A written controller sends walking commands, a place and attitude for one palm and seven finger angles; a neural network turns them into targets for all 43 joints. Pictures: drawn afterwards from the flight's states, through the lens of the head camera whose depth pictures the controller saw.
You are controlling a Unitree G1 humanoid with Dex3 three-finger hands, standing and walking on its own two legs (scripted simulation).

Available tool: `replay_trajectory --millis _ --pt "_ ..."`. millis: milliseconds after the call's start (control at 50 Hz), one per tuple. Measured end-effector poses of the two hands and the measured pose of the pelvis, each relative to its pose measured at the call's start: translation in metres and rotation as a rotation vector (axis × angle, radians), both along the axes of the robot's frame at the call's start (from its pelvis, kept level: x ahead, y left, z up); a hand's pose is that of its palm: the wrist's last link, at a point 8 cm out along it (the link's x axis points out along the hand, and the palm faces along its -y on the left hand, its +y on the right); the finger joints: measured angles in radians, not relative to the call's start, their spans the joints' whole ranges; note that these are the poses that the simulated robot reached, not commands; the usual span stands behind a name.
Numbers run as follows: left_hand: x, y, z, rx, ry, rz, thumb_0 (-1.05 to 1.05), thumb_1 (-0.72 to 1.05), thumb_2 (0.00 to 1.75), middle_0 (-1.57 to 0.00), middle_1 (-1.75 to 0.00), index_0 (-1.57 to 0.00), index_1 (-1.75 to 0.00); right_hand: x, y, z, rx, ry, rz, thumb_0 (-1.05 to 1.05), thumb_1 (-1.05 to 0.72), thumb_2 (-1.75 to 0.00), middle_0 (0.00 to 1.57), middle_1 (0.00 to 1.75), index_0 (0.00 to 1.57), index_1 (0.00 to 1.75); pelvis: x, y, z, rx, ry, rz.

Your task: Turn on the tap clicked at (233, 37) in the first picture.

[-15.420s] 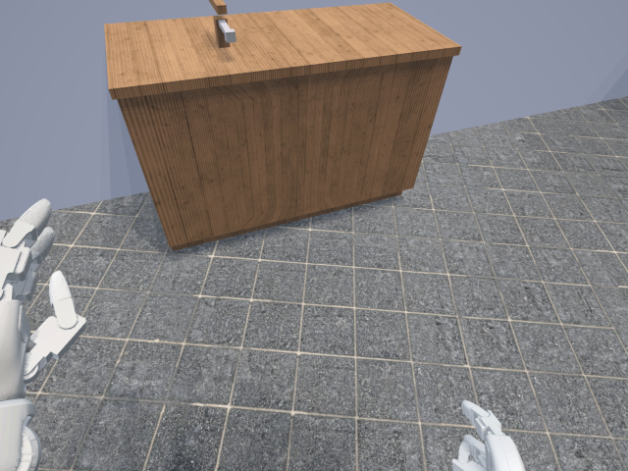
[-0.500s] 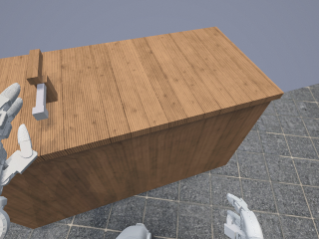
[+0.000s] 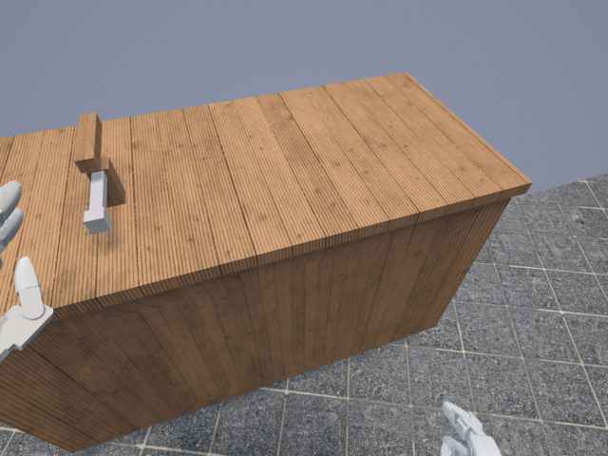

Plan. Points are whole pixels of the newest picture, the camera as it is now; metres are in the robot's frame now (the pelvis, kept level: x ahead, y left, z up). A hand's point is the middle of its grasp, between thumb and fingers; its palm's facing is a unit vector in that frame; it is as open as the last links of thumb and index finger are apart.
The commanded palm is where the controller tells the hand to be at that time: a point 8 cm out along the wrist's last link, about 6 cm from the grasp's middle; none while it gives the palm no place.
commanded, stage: come to a stop and stand still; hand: left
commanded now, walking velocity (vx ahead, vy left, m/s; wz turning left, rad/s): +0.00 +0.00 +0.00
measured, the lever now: (97, 220) +0.42 +0.35 +0.06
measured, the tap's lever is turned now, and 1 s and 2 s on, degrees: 0 0 0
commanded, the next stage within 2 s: look again from close up in 0.12 s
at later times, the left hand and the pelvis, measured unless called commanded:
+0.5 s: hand out of the picture +0.21 +0.32 +0.17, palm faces +0.43 -0.81 -0.40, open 7.4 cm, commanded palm +0.16 +0.32 +0.18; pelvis -0.01 +0.05 +0.00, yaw -2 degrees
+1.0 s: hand (50, 293) +0.22 +0.26 +0.17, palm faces +0.29 -0.86 -0.42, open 7.4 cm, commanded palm +0.17 +0.31 +0.18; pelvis +0.00 +0.04 +0.00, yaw -2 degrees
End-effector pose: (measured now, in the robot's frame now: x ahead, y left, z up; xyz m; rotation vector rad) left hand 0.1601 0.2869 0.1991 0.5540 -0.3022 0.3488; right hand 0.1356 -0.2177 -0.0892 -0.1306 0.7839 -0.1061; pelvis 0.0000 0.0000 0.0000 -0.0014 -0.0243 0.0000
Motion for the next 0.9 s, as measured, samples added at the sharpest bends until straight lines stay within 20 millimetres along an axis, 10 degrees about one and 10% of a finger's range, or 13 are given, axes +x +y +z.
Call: replay_trajectory --millis 80,180,320,520,740,840,900 --pt "0.004 0.021 -0.022 -0.045 0.047 0.084 0.01 0.89 0.90 -0.21 -0.30 -0.21 -0.30 0.000 0.001 0.002 -0.057 0.009 0.043 0.01 -0.90 -0.89 0.21 0.30 0.20 0.30 0.000 0.004 0.000 -0.006 0.008 0.012" --pt "0.033 0.063 -0.001 -0.038 -0.137 0.125 0.01 0.89 0.90 -0.21 -0.30 -0.21 -0.30 0.004 0.008 0.010 -0.096 0.003 0.124 0.01 -0.90 -0.89 0.21 0.30 0.20 0.30 -0.016 0.009 -0.001 0.002 -0.008 -0.005" --pt "0.032 0.001 -0.024 -0.113 -0.005 -0.183 0.01 0.90 0.90 -0.20 -0.30 -0.20 -0.30 0.011 0.026 0.033 -0.052 -0.158 0.028 0.01 -0.90 -0.89 0.21 0.30 0.20 0.30 -0.016 0.039 0.000 -0.006 -0.012 -0.047" --pt "0.007 0.072 -0.013 -0.069 -0.072 0.044 0.01 0.89 0.90 -0.22 -0.30 -0.22 -0.30 0.008 0.055 0.028 -0.073 -0.086 0.097 0.01 -0.90 -0.89 0.21 0.30 0.20 0.30 -0.009 0.046 0.002 -0.008 -0.019 -0.024" --pt "0.037 0.037 -0.036 -0.191 -0.006 -0.042 0.01 0.90 0.90 -0.21 -0.30 -0.20 -0.30 0.034 0.064 0.035 -0.056 -0.127 0.114 0.01 -0.90 -0.89 0.21 0.30 0.21 0.30 0.000 0.046 0.005 -0.011 -0.010 -0.031" --pt "0.058 0.070 0.008 0.007 -0.150 -0.001 0.01 0.89 0.90 -0.22 -0.30 -0.21 -0.30 0.035 0.056 0.034 -0.065 -0.115 0.142 0.01 -0.90 -0.89 0.21 0.30 0.20 0.30 -0.007 0.035 0.003 -0.009 0.012 -0.013" --pt "0.051 0.058 0.018 -0.003 -0.166 -0.015 0.01 0.89 0.90 -0.21 -0.30 -0.21 -0.30 0.033 0.047 0.032 -0.038 -0.140 0.110 0.01 -0.90 -0.89 0.21 0.30 0.21 0.30 -0.004 0.038 0.002 -0.016 0.017 -0.026"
